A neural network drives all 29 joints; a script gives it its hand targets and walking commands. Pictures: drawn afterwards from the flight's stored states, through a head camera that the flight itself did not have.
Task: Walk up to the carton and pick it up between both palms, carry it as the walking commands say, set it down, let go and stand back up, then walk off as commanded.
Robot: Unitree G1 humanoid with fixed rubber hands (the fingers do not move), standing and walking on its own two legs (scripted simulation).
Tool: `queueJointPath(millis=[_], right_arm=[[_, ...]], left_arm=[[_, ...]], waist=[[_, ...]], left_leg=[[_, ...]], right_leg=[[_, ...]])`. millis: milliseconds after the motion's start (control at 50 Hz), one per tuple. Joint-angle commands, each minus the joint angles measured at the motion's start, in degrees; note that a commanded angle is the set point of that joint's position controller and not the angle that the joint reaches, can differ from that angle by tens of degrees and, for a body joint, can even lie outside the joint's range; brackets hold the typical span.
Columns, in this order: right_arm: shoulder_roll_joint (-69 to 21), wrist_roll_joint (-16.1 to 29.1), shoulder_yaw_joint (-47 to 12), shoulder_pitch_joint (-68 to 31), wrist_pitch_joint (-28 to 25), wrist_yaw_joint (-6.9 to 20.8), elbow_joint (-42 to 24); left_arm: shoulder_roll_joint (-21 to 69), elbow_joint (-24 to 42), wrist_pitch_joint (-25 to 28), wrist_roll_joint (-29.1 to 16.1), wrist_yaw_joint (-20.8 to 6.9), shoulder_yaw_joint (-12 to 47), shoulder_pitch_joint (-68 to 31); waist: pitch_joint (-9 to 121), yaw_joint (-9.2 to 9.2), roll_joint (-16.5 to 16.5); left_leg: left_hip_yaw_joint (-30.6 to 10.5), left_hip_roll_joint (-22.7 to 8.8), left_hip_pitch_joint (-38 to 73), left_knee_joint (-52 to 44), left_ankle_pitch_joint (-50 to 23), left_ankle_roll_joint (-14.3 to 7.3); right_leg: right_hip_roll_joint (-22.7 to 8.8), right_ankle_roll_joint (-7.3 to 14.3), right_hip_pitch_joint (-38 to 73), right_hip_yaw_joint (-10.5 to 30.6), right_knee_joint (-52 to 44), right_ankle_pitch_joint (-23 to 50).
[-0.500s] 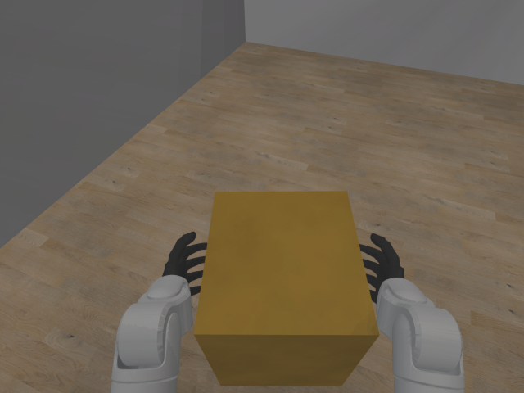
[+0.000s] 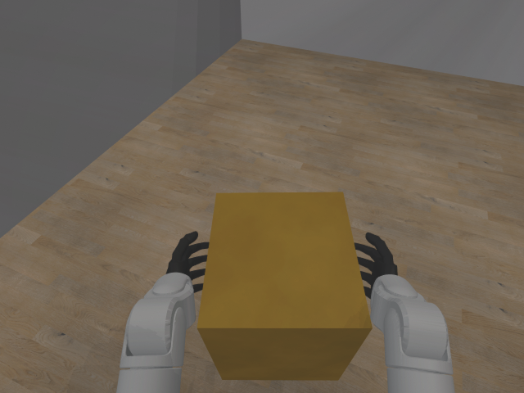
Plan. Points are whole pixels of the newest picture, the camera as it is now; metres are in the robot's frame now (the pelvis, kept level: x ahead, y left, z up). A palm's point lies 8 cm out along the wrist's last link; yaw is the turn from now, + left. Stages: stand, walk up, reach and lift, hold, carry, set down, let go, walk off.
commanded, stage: carry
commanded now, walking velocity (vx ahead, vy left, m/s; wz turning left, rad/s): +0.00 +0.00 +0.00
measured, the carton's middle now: (279, 290) +0.29 +0.00 -0.01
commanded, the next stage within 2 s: hold in 1.58 s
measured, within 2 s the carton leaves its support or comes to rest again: neither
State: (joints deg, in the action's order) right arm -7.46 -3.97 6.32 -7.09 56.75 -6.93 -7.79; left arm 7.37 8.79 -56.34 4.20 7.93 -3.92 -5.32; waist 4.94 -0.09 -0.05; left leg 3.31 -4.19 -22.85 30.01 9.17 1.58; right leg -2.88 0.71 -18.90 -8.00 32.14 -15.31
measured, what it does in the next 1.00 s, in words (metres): stands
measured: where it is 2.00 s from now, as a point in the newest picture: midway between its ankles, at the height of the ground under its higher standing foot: outside the picture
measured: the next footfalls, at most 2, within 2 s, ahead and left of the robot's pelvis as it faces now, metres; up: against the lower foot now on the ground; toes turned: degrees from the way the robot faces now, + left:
none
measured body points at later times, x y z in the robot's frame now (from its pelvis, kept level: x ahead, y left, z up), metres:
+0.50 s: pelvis +0.00 +0.00 +0.00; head -0.01 +0.01 +0.45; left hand +0.28 +0.15 +0.03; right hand +0.29 -0.14 +0.04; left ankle +0.07 +0.14 -0.73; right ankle +0.02 -0.11 -0.73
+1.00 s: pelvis +0.00 +0.00 +0.00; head -0.01 +0.00 +0.45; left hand +0.28 +0.15 +0.03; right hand +0.29 -0.15 +0.03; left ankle +0.07 +0.14 -0.73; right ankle +0.02 -0.11 -0.73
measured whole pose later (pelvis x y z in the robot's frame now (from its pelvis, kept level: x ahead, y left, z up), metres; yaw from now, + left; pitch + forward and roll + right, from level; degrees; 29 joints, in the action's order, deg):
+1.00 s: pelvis +0.00 +0.00 +0.00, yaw +0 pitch +2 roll +0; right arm -7.5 -4.8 7.3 -7.5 45.5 -5.6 2.4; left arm 7.4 -1.2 -45.6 4.7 7.6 -5.2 -5.9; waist 4.3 0.5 -0.2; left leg 3.8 -4.3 -22.0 29.7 9.2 1.4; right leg -3.0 0.5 -18.2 -7.4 31.9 -15.3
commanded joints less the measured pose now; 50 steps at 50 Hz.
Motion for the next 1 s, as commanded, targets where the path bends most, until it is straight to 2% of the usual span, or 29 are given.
queueJointPath(millis=[0, 40, 60, 100, 160, 180, 220, 240, 280, 300, 360, 380, 400, 420, 440, 520, 540, 560, 660, 700, 760, 780, 840, 860, 880, 920, 940, 960, 980], right_arm=[[-42.69, 10.38, -28.31, -23.30, -3.65, 7.27, -6.29], [-45.52, 12.22, -30.72, -23.97, -3.61, 7.09, -10.56], [-43.05, 10.56, -28.47, -22.19, -3.66, 7.09, -5.96], [-41.89, 10.02, -27.75, -23.26, -4.63, 7.28, -4.95], [-42.58, 10.87, -27.64, -24.26, -5.62, 7.06, -6.42], [-40.68, 8.86, -25.51, -22.11, -6.03, 7.26, -1.63], [-41.94, 10.83, -27.79, -23.87, -6.62, 6.94, -7.21], [-39.30, 8.15, -24.76, -22.34, -7.00, 7.22, -0.51], [-41.38, 10.42, -26.97, -24.33, -7.61, 7.01, -6.53], [-39.65, 8.03, -24.76, -23.28, -7.73, 7.28, 0.19], [-41.99, 10.43, -26.90, -25.27, -9.04, 7.27, -5.05], [-40.04, 8.64, -24.88, -23.08, -9.31, 7.60, -0.15], [-40.60, 10.31, -26.14, -24.30, -9.71, 7.33, -5.08], [-40.20, 9.21, -24.94, -23.09, -9.75, 7.28, -2.31], [-39.91, 9.07, -24.91, -22.59, -9.89, 7.11, -2.64], [-39.86, 9.22, -25.24, -22.24, -10.40, 7.26, -2.45], [-38.17, 7.56, -23.81, -20.68, -10.50, 7.49, 1.24], [-38.72, 8.89, -25.10, -22.74, -10.68, 7.39, -2.04], [-38.55, 7.33, -23.87, -22.75, -12.01, 8.27, 2.81], [-40.42, 8.73, -25.17, -24.36, -12.41, 8.07, -0.32], [-38.94, 8.18, -24.31, -25.13, -12.75, 8.21, 1.29], [-38.28, 6.78, -23.24, -23.59, -12.72, 8.43, 4.89], [-41.74, 10.37, -26.50, -26.19, -13.38, 8.63, -2.43], [-40.36, 8.84, -25.01, -24.61, -13.23, 8.77, 1.61], [-39.19, 8.29, -24.59, -23.01, -13.20, 8.60, 2.39], [-38.65, 7.53, -23.96, -21.93, -13.46, 8.81, 4.40], [-39.16, 8.94, -24.83, -24.12, -13.85, 8.52, 0.08], [-40.15, 9.44, -25.95, -25.70, -13.54, 8.54, -0.20], [-39.28, 9.29, -26.10, -24.26, -13.49, 8.30, -1.54]], left_arm=[[43.79, 6.86, 3.47, -11.52, -7.89, 26.77, -25.95], [46.28, 11.95, 3.62, -13.69, -7.79, 29.38, -27.18], [43.50, 7.52, 3.64, -11.58, -7.70, 26.99, -25.39], [42.35, 5.59, 4.46, -10.62, -7.79, 25.82, -25.03], [43.43, 7.69, 5.54, -11.93, -7.55, 26.50, -26.89], [41.63, 3.77, 6.04, -10.45, -7.80, 24.85, -25.93], [43.34, 6.39, 6.32, -12.00, -7.72, 26.43, -25.07], [40.53, 1.04, 6.85, -9.60, -7.94, 23.58, -24.77], [42.74, 6.76, 7.42, -12.17, -7.79, 26.03, -26.63], [40.89, 0.14, 7.61, -9.66, -8.08, 23.63, -25.34], [42.86, 5.40, 9.00, -11.68, -7.88, 25.55, -27.60], [40.96, 1.31, 9.31, -10.13, -8.06, 23.87, -26.02], [41.58, 5.59, 9.52, -11.65, -7.86, 25.27, -26.67], [40.93, 4.90, 9.72, -11.21, -7.80, 24.85, -27.27], [40.83, 4.05, 9.76, -10.97, -7.69, 24.40, -26.12], [40.47, 4.80, 10.22, -11.37, -7.94, 25.32, -26.15], [39.54, 0.03, 10.05, -9.73, -8.19, 24.01, -23.92], [39.99, 1.87, 10.34, -10.30, -8.04, 24.20, -24.01], [39.86, -2.18, 11.85, -9.36, -8.82, 23.41, -25.59], [40.89, 1.99, 12.29, -11.00, -8.94, 24.91, -28.02], [40.11, -2.07, 12.47, -9.53, -8.89, 23.24, -26.43], [39.54, -4.18, 12.65, -8.79, -9.13, 22.91, -26.60], [41.94, 3.63, 13.44, -11.65, -9.03, 25.19, -29.37], [40.80, -0.62, 13.25, -10.18, -9.19, 23.75, -27.31], [39.33, -0.57, 13.18, -9.85, -9.11, 23.69, -25.99], [38.77, -1.82, 13.50, -9.23, -9.18, 23.40, -26.02], [39.00, 2.48, 13.93, -10.55, -9.02, 23.88, -27.86], [40.09, 0.91, 13.54, -10.26, -9.06, 24.09, -27.21], [40.32, 0.87, 13.15, -10.64, -9.08, 24.75, -25.27]], waist=[[14.88, 0.28, 0.59], [15.15, 0.25, -0.45], [14.31, 0.32, 0.54], [14.93, 0.31, -0.53], [14.86, 0.47, 0.95], [15.11, 0.39, 0.33], [15.02, 0.35, -0.30], [14.34, 0.40, -0.75], [14.71, 0.37, -0.29], [13.79, 0.41, -0.63], [14.55, 0.41, 0.05], [15.30, 0.52, 0.65], [14.93, 0.59, 0.56], [15.35, 0.50, 1.32], [15.70, 0.55, -0.06], [15.54, 0.58, 1.05], [15.49, 0.62, 1.20], [14.51, 0.68, 0.49], [13.56, 0.55, 0.01], [12.96, 0.44, -1.17], [13.70, 0.53, 0.42], [12.26, 0.48, 0.73], [14.49, 0.53, -0.18], [14.82, 0.51, -1.06], [14.54, 0.68, 0.83], [15.34, 0.61, 0.97], [15.95, 0.53, 0.14], [15.12, 0.59, -1.17], [14.84, 0.61, -0.33]], left_leg=[[-3.47, -3.75, 6.81, -3.14, -6.24, -1.97], [-3.57, -4.01, 7.23, -2.95, -6.22, -1.99], [-3.63, -3.70, 6.19, -3.00, -5.76, -1.93], [-4.09, -4.11, 6.51, -3.41, -6.39, -2.27], [-3.51, -3.98, 7.18, -3.44, -6.02, -1.96], [-3.56, -3.92, 7.00, -3.58, -5.64, -2.04], [-3.48, -4.01, 7.02, -3.51, -5.79, -2.27], [-3.88, -3.96, 6.66, -3.13, -4.86, -2.42], [-3.45, -3.96, 6.58, -3.90, -5.40, -2.15], [-3.71, -4.10, 6.45, -3.56, -5.39, -2.24], [-2.89, -3.99, 6.93, -3.33, -6.71, -1.93], [-3.45, -4.04, 8.05, -3.20, -7.02, -2.34], [-3.18, -3.79, 6.91, -3.27, -6.15, -2.00], [-2.98, -4.04, 7.43, -3.44, -6.40, -2.08], [-3.41, -4.11, 7.56, -3.39, -7.70, -2.44], [-3.17, -4.05, 8.15, -3.78, -7.74, -2.50], [-3.42, -4.17, 7.52, -3.69, -7.06, -2.62], [-3.13, -3.85, 6.96, -4.02, -4.82, -2.58], [-3.58, -3.87, 6.65, -4.99, -0.36, -2.58], [-3.69, -4.17, 6.46, -4.41, -3.40, -2.27], [-3.18, -3.70, 7.00, -4.43, -1.34, -2.34], [-3.31, -3.60, 6.58, -4.63, -0.37, -2.44], [-3.35, -3.83, 7.61, -4.42, -2.79, -2.36], [-3.24, -3.96, 7.76, -4.20, -3.84, -2.30], [-3.45, -3.90, 7.35, -4.42, -3.95, -2.48], [-3.33, -4.08, 7.90, -3.69, -6.46, -2.43], [-3.28, -4.17, 8.15, -3.48, -7.89, -2.34], [-2.93, -4.14, 7.88, -3.52, -6.52, -2.44], [-2.78, -3.97, 7.55, -3.46, -6.34, -2.31]], right_leg=[[-5.57, -0.32, 5.20, 6.38, -6.18, 5.22], [-5.61, -0.22, 5.25, 6.40, -6.41, 4.66], [-5.53, -0.04, 5.04, 6.38, -6.42, 3.95], [-5.24, -0.27, 5.43, 6.05, -6.18, 3.10], [-5.19, -0.29, 4.75, 6.10, -6.20, 2.69], [-5.13, -0.28, 4.90, 5.92, -6.33, 2.25], [-5.10, -0.05, 4.59, 6.19, -6.53, 2.31], [-5.34, 0.04, 4.17, 6.61, -6.82, 2.57], [-5.10, -0.11, 5.12, 5.94, -6.31, 2.58], [-4.96, -0.05, 4.21, 6.09, -6.83, 2.25], [-5.13, -0.30, 5.13, 5.58, -6.27, 3.85], [-5.24, -0.04, 4.86, 6.09, -6.00, 3.43], [-5.09, -0.09, 5.10, 6.27, -6.35, 2.83], [-5.38, 0.06, 5.48, 5.97, -6.27, 2.95], [-5.21, -0.07, 5.99, 5.66, -5.93, 3.87], [-5.04, -0.05, 5.53, 5.89, -5.90, 2.96], [-5.08, -0.03, 5.87, 5.89, -6.02, 2.41], [-5.18, 0.24, 5.15, 6.02, -6.52, 0.84], [-4.90, 0.13, 3.59, 6.18, -7.34, -2.24], [-4.97, 0.13, 4.20, 5.94, -7.24, 0.54], [-5.05, 0.28, 3.92, 6.02, -7.61, -1.33], [-4.91, 0.22, 2.80, 6.33, -7.79, -2.22], [-4.93, 0.17, 4.49, 6.07, -7.06, 0.09], [-4.79, 0.10, 4.89, 5.81, -6.89, 1.06], [-5.02, -0.02, 5.23, 6.02, -6.58, 1.73], [-5.07, 0.15, 5.90, 6.04, -5.95, 4.01], [-5.25, 0.20, 6.41, 6.00, -5.72, 5.32], [-5.11, 0.17, 5.85, 6.01, -6.16, 4.08], [-5.24, 0.05, 6.11, 5.84, -6.13, 4.36]])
